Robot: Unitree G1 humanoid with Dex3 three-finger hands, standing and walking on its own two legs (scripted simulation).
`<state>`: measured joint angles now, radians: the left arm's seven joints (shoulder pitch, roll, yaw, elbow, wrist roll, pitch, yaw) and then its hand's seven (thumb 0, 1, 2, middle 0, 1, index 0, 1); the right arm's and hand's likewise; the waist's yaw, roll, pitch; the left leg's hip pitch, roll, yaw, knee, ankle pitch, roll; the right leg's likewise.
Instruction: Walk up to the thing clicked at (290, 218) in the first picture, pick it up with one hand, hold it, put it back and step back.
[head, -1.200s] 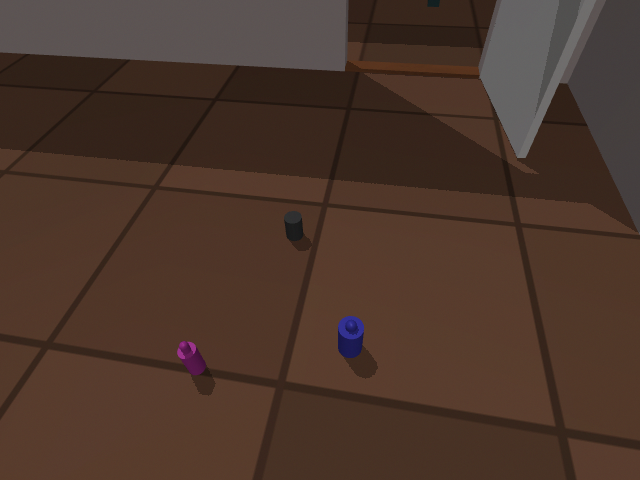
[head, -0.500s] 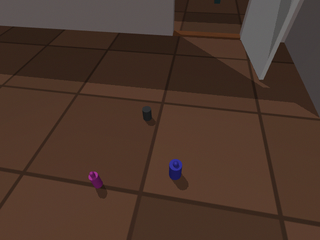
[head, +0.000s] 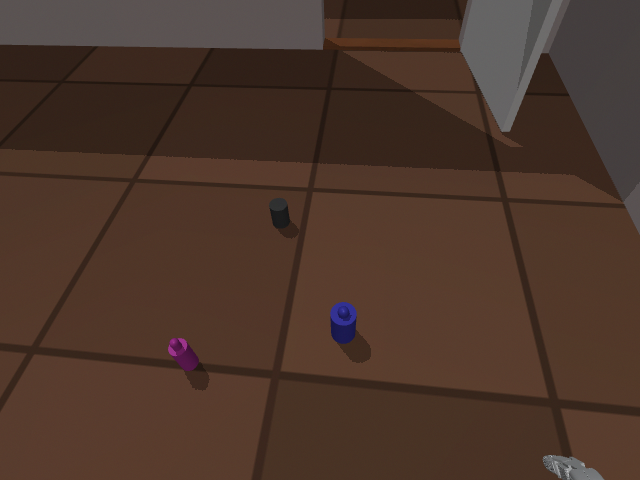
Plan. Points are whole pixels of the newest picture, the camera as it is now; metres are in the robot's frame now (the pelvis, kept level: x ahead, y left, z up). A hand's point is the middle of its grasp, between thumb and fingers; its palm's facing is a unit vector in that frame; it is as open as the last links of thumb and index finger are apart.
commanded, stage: walk up
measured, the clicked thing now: (279, 213) +1.19 +0.21 -0.72
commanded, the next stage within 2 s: none
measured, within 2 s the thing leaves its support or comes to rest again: neither
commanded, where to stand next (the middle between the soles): +0.05 +0.00 m, yaw -61 degrees
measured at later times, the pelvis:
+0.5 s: pelvis -0.02 +0.07 +0.00, yaw -26 degrees
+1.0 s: pelvis +0.01 +0.05 -0.03, yaw -44 degrees
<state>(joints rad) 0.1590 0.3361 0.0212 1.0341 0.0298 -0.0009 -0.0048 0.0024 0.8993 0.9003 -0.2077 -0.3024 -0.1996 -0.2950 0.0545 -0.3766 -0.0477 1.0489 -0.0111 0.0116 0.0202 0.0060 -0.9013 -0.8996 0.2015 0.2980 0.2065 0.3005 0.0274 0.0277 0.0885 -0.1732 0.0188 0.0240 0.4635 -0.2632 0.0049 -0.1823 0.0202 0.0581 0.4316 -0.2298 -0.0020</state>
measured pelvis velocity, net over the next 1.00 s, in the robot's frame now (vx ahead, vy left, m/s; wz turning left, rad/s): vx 0.01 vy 0.05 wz -0.77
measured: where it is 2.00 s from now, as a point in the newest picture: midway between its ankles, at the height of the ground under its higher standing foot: outside the picture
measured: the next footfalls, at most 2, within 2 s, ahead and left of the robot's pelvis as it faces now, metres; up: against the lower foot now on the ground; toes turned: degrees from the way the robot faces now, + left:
right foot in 0.62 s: -0.04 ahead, -0.08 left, +0.00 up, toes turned -33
left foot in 0.98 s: +0.16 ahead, +0.07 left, +0.00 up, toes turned -44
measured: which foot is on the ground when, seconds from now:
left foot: down 0.00-0.64, up 0.66-0.96, down 0.98-1.00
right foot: down 0.00-0.18, up 0.20-0.60, down 0.62-1.00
